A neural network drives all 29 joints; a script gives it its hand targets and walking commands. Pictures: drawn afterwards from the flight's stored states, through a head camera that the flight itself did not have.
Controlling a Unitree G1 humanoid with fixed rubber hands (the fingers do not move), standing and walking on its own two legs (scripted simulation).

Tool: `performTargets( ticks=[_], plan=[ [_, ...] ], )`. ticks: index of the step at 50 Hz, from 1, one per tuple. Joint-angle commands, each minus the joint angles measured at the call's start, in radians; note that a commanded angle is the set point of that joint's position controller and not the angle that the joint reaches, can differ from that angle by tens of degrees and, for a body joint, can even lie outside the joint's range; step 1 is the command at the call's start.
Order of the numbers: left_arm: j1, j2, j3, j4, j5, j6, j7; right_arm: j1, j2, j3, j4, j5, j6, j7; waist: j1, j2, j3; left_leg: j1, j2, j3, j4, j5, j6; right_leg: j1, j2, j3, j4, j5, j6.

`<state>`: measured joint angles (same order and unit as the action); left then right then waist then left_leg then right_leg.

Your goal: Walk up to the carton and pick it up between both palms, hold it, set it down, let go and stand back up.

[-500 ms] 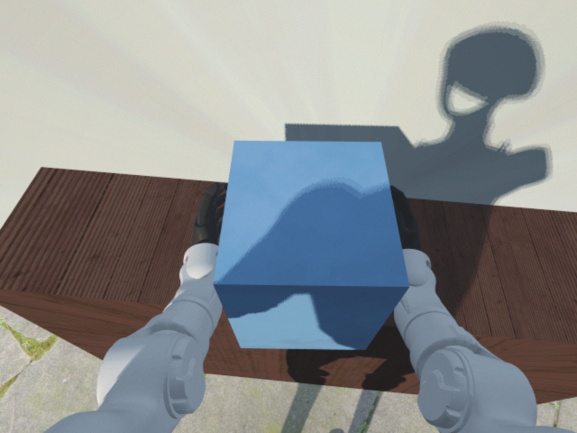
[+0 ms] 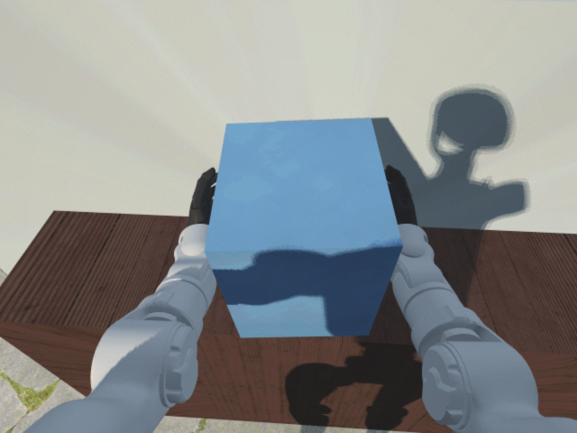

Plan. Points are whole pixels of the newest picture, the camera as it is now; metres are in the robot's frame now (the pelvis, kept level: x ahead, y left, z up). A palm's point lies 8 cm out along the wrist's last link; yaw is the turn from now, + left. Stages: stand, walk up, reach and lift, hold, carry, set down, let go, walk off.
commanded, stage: reach and lift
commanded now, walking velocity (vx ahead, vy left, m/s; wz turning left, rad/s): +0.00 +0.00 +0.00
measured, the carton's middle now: (301, 235) +0.38 -0.01 +0.07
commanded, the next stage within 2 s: hold in 1.94 s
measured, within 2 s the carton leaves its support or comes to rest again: neither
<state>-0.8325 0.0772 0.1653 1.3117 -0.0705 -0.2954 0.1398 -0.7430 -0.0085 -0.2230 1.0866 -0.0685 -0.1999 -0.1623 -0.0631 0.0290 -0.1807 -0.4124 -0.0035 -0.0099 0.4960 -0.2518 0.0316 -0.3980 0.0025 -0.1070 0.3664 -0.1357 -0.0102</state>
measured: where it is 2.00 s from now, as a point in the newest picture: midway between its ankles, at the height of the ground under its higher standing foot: outside the picture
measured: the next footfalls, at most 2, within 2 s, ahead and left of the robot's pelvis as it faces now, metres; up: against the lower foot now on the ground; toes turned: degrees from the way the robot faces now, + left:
none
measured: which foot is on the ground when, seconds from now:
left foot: down 0.00-1.00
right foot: down 0.00-1.00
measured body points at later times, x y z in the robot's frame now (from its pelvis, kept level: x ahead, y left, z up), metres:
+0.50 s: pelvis -0.01 -0.01 +0.01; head -0.03 +0.01 +0.46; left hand +0.41 +0.13 +0.14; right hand +0.39 -0.16 +0.15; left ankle -0.01 +0.09 -0.74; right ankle +0.02 -0.12 -0.74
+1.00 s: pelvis -0.02 +0.00 +0.01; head -0.05 +0.02 +0.46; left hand +0.38 +0.12 +0.17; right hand +0.36 -0.17 +0.15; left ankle -0.01 +0.09 -0.74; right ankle +0.02 -0.12 -0.74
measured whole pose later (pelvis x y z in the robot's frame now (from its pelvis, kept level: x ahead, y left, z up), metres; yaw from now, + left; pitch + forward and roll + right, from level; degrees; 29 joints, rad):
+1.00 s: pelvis -0.02 +0.00 +0.01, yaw +0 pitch -4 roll -1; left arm -0.63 -0.05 0.22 0.36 0.22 0.51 0.11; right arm -0.64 -0.05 -0.08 0.62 0.14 0.25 -0.16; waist -0.08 -0.03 0.00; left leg -0.12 -0.01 -0.01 0.39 -0.21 0.03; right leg -0.11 0.01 -0.07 0.27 -0.09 -0.01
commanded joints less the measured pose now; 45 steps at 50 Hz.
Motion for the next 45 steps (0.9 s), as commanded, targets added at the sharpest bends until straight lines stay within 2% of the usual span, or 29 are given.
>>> performTargets(
  ticks=[1, 11, 15, 19, 25, 32, 39, 45],
  plan=[
    [-0.777, -0.773, -0.265, -0.364, 0.110, -0.014, -0.181, -0.708, 0.765, 0.390, -0.226, 0.011, 0.014, 0.157, -0.025, 0.033, -0.540, 0.121, -0.019, -0.040, -0.072, 0.406, -0.098, 0.463, 0.026, 0.080, 0.050, 0.399, -0.019],
    [-0.776, -0.827, -0.324, -0.622, 0.099, 0.232, -0.151, -0.787, 0.751, 0.454, -0.428, 0.122, 0.157, 0.141, 0.004, 0.000, -0.516, 0.168, -0.028, -0.042, -0.105, 0.344, -0.087, 0.472, 0.037, 0.082, 0.007, 0.319, 0.000],
    [-0.741, -0.823, -0.315, -0.689, 0.102, 0.342, -0.158, -0.807, 0.734, 0.452, -0.492, 0.145, 0.222, 0.130, 0.013, -0.015, -0.484, 0.187, -0.035, -0.038, -0.128, 0.309, -0.080, 0.500, 0.036, 0.087, -0.016, 0.305, 0.008],
    [-0.688, -0.804, -0.283, -0.721, 0.129, 0.424, -0.178, -0.789, 0.701, 0.428, -0.503, 0.146, 0.264, 0.122, 0.009, -0.016, -0.433, 0.226, -0.038, -0.030, -0.153, 0.290, -0.081, 0.532, 0.034, 0.088, -0.040, 0.305, 0.016],
    [-0.609, -0.779, -0.248, -0.771, 0.180, 0.508, -0.215, -0.740, 0.643, 0.389, -0.501, 0.136, 0.280, 0.120, -0.011, -0.003, -0.351, 0.300, -0.037, -0.018, -0.175, 0.305, -0.097, 0.566, 0.037, 0.074, -0.065, 0.310, 0.024],
    [-0.575, -0.790, -0.320, -0.907, 0.177, 0.586, -0.219, -0.742, 0.634, 0.440, -0.604, 0.170, 0.281, 0.112, -0.035, 0.004, -0.316, 0.344, -0.038, -0.025, -0.162, 0.358, -0.105, 0.560, 0.045, 0.058, -0.070, 0.320, 0.030],
    [-0.539, -0.809, -0.406, -1.029, 0.161, 0.668, -0.202, -0.774, 0.636, 0.513, -0.749, 0.227, 0.310, 0.104, -0.029, 0.009, -0.326, 0.359, -0.033, -0.038, -0.151, 0.341, -0.091, 0.525, 0.049, 0.054, -0.071, 0.269, 0.028],
    [-0.496, -0.801, -0.426, -1.080, 0.163, 0.735, -0.191, -0.772, 0.618, 0.533, -0.808, 0.257, 0.349, 0.103, -0.018, 0.000, -0.321, 0.366, -0.024, -0.037, -0.159, 0.294, -0.073, 0.504, 0.051, 0.058, -0.078, 0.208, 0.025]
  ],
)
